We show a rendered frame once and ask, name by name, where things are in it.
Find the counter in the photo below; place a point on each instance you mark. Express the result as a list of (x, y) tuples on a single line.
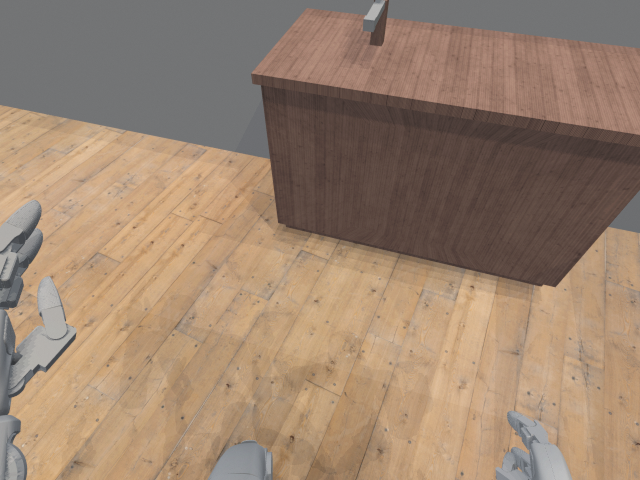
[(502, 153)]

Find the left robot hand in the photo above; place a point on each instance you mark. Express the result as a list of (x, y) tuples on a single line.
[(20, 242)]

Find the robot left forearm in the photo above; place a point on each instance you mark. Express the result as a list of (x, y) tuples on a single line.
[(13, 465)]

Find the robot left thigh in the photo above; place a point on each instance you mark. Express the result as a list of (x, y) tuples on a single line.
[(247, 461)]

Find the right robot hand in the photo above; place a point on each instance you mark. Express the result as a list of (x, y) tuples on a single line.
[(545, 461)]

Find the tap lever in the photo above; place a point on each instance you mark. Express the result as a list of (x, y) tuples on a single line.
[(370, 21)]

